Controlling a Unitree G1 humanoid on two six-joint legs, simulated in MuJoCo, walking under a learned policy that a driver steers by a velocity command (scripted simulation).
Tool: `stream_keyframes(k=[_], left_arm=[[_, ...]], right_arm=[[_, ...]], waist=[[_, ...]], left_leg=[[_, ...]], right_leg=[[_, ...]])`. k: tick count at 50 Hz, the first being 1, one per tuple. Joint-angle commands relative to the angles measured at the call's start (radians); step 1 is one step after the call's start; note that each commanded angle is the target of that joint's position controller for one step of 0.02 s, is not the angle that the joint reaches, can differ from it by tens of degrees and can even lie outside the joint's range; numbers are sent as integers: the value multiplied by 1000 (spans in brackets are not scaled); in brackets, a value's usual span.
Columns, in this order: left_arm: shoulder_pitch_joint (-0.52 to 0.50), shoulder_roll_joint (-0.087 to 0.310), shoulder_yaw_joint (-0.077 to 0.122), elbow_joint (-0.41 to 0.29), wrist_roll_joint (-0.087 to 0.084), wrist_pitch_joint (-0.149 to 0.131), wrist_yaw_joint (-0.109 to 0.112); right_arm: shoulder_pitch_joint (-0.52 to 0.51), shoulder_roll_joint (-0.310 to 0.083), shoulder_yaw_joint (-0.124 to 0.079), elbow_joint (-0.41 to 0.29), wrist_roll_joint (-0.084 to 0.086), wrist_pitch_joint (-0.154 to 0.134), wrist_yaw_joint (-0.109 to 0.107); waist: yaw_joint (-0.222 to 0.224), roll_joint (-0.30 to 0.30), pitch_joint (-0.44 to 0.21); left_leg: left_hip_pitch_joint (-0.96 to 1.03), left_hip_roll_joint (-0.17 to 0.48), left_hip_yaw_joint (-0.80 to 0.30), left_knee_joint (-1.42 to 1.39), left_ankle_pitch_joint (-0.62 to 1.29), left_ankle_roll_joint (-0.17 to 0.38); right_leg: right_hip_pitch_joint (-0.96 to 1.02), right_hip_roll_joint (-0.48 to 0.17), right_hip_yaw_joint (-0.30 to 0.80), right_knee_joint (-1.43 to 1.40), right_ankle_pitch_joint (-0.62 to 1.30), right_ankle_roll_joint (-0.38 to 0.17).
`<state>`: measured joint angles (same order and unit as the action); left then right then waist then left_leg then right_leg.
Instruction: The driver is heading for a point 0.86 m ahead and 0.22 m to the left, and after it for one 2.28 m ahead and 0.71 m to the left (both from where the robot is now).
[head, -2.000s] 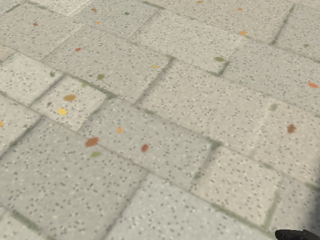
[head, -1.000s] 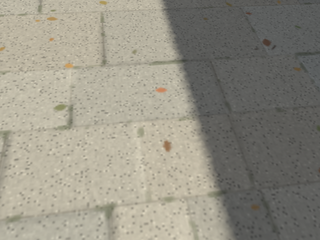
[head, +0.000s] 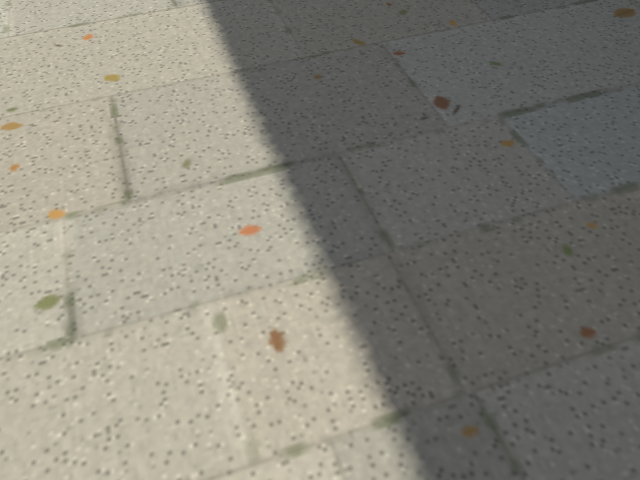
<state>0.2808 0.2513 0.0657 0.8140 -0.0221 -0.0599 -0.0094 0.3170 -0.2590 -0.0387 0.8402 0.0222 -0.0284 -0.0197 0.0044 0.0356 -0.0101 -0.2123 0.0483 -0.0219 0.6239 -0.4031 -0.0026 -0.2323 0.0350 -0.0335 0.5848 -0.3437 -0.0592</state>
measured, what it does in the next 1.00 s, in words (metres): walks ahead: left foot, then right foot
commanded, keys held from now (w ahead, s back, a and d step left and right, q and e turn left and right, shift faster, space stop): w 0.92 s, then w+q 0.08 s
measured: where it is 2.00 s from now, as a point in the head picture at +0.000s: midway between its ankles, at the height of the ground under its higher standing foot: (285, 278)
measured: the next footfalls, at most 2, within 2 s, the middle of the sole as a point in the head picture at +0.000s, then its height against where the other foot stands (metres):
left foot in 0.40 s outside the picture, level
right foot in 0.96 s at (383, 416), level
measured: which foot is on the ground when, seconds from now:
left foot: up 0.00-0.38, down 0.40-0.98, up 1.00-1.00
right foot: down 0.00-0.42, up 0.44-0.94, down 0.96-1.00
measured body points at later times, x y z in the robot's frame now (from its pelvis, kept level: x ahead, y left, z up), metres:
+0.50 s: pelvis +0.23 +0.06 +0.00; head +0.27 +0.07 +0.45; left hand +0.25 +0.34 -0.14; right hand +0.42 -0.19 -0.09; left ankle +0.32 +0.14 -0.73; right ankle +0.07 -0.09 -0.63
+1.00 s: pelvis +0.52 +0.02 +0.00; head +0.56 +0.02 +0.44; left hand +0.75 +0.26 -0.08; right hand +0.50 -0.26 -0.14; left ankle +0.34 +0.15 -0.70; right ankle +0.63 -0.08 -0.73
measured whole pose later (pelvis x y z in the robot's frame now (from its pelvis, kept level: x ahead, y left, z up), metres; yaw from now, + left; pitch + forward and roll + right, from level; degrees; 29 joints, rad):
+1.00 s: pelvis +0.52 +0.02 +0.00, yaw +1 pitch +3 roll +1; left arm 0.03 0.25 0.03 0.71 0.00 -0.10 -0.04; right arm 0.40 -0.29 -0.04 0.91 0.01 -0.05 0.00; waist -0.07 0.01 0.04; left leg -0.08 -0.01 -0.02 0.71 -0.46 0.03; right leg -0.49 -0.01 -0.05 0.54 -0.09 -0.04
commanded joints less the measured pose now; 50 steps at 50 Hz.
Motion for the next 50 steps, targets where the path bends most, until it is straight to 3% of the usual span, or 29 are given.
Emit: stream_keyframes(k=[1, 2, 3, 4, 7, 11, 13, 15, 17, 18, 19, 20, 21, 22, 23, 24, 25, 26, 27, 30, 33, 37, 42, 45, 46, 47, 48, 49, 50], left_arm=[[237, 230, 62, 6, 9, -34, -12], [214, 179, 43, 1, 18, -44, -10], [194, 149, 33, -8, 18, -49, -8], [174, 139, 28, -12, 18, -47, -6], [155, 87, 3, -7, 17, -23, 0], [162, 143, 10, -3, 12, -11, 23], [190, 174, 17, 10, 7, -14, 25], [186, 179, 21, 21, -3, -16, 24], [171, 188, 26, 27, -2, -12, 23], [162, 198, 31, 27, 2, -7, 23], [155, 195, 29, 26, 7, 1, 24], [152, 177, 20, 15, 18, 4, 28], [262, 50, -15, -16, 30, -6, 23], [287, 43, -24, 3, 6, -29, 16], [173, 145, 6, -22, -25, -42, 11], [79, 162, 8, -48, -31, -49, 11], [43, 149, 8, -54, -16, -48, 16], [56, 141, 13, -47, 0, -38, 20], [84, 123, 11, -35, 4, -25, 20], [63, 99, 8, -40, 12, -1, 26], [-60, 99, 5, -79, 24, -6, 26], [-204, 69, -10, -113, 18, -27, 8], [-348, 69, -20, -171, 7, -41, -24], [-337, 96, -14, -184, 5, -48, -41], [-285, 118, -5, -173, 6, -49, -40], [-168, 152, 15, -141, 9, -51, -35], [16, 209, 38, -96, 18, -52, -24], [155, 311, 65, -75, 39, -46, -14], [184, 240, 48, -63, 26, -38, -11]], right_arm=[[-238, -98, -15, -181, 4, -60, -2], [-213, -133, -30, -173, 17, -72, 2], [-185, -121, -27, -162, 22, -79, 11], [-190, -106, -24, -157, 17, -82, 20], [-235, -71, -18, -167, 2, -76, 53], [-360, -13, 10, -215, -4, -73, 74], [-395, -39, 6, -232, 3, -71, 75], [-403, -73, -4, -243, 7, -69, 74], [-369, -108, -18, -241, 4, -70, 72], [-308, -130, -30, -227, 0, -68, 67], [-170, -161, -51, -186, 0, -63, 58], [-1, -196, -68, -142, 0, -56, 46], [115, -305, -88, -122, -29, -51, 38], [125, -252, -71, -112, -21, -53, 48], [32, -193, -53, -118, -12, -57, 49], [-36, -160, -44, -126, -11, -58, 48], [-93, -139, -37, -127, -20, -62, 52], [-131, -114, -31, -130, -34, -71, 55], [-148, -105, -30, -126, -37, -76, 56], [-127, -120, -35, -97, -28, -94, 55], [-72, -146, -40, -68, -24, -90, 39], [3, -173, -42, -38, -12, -76, 25], [103, -181, -43, 13, -7, -46, 22], [104, -198, -49, 25, -4, -28, 15], [88, -210, -52, 22, -5, -24, 13], [74, -207, -48, 20, -5, -19, 12], [63, -180, -34, 4, -13, -20, 11], [152, -74, -1, -28, -19, -39, 19], [163, -73, 3, -7, -7, -58, 22]], waist=[[136, -318, 66], [100, -214, 74], [77, -154, 64], [66, -108, 64], [52, -120, 77], [75, -113, 100], [80, -136, 111], [60, -143, 129], [22, -145, 101], [-16, -155, 49], [-88, -148, -38], [-162, -126, -142], [-122, 143, -314], [-113, 261, -421], [-107, 161, -214], [-85, 75, -97], [-46, 9, -30], [-7, 28, -12], [18, 51, -13], [33, 32, 19], [1, 0, 57], [-58, -8, 75], [-108, -4, 102], [-73, 29, 73], [-39, 49, 35], [31, 48, -41], [113, 33, -177], [111, -157, -354], [122, -259, -445]], left_leg=[[-576, -80, 12, 348, -109, 8], [-674, -38, -49, 506, -153, 25], [-722, -5, -65, 560, -84, 50], [-747, 26, -55, 557, -8, 65], [-664, 61, -2, 410, 141, 48], [-461, 9, 69, 85, 341, -1], [-368, -14, 73, -3, 403, -1], [-352, -13, 47, -54, 417, 25], [-296, -29, 49, -81, 385, 62], [-207, -55, 69, -82, 360, 83], [-28, -85, 94, -82, 346, 111], [234, -29, 34, -49, 334, 143], [600, 249, -402, -95, 165, 277], [634, 348, -802, -341, -74, 346], [484, 316, -694, -381, -164, 290], [323, 280, -539, -388, -98, 257], [172, 237, -423, -409, 27, 241], [78, 192, -336, -431, 118, 226], [22, 169, -288, -460, 154, 226], [-39, 155, -199, -515, 244, 252], [8, 147, -148, -533, 317, 251], [54, 118, -66, -531, 364, 211], [235, 175, -74, -458, 420, 210], [325, 209, -86, -372, 592, 188], [334, 201, -76, -308, 756, 176], [300, 164, -54, -166, 907, 156], [146, 116, -28, 56, 833, 125], [-288, -30, 36, 458, 440, 47], [-452, -103, -88, 642, -162, 37]], right_leg=[[383, -375, 706, -388, -74, -254], [422, -401, 701, -363, 9, -273], [449, -379, 621, -348, 40, -248], [446, -357, 538, -358, 72, -219], [355, -274, 319, -411, 302, -154], [186, -205, 157, -457, 345, -132], [152, -230, 152, -481, 318, -129], [192, -266, 149, -472, 350, -115], [257, -284, 130, -397, 548, -89], [277, -275, 109, -307, 726, -73], [249, -241, 74, -139, 863, -51], [97, -201, 53, 90, 776, -18], [-251, -55, 28, 518, 252, 42], [-397, 28, 163, 717, -212, 49], [-510, -41, 173, 787, -162, 36], [-510, -94, 137, 755, -69, 20], [-467, -136, 119, 693, 7, 19], [-401, -171, 129, 635, 62, 17], [-348, -185, 131, 611, 91, 21], [-365, -196, 116, 529, 153, 45], [-464, -201, 111, 354, 310, 73], [-424, -158, 63, 95, 490, 75], [-468, -122, 49, -50, 432, 52], [-412, -92, 37, -97, 305, 13], [-321, -63, 15, -104, 265, -6], [-132, -33, -10, -138, 282, -35], [178, -98, 50, -94, 325, -85], [636, -378, 456, -80, 228, -224], [707, -472, 733, -214, 129, -266]])
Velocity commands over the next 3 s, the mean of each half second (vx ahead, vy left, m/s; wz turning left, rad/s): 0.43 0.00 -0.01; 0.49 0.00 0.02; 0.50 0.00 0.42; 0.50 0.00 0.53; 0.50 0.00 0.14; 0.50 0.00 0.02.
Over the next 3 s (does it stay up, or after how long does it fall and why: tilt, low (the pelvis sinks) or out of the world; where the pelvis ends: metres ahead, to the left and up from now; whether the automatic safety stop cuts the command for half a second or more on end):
stays up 1.54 0.46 0.00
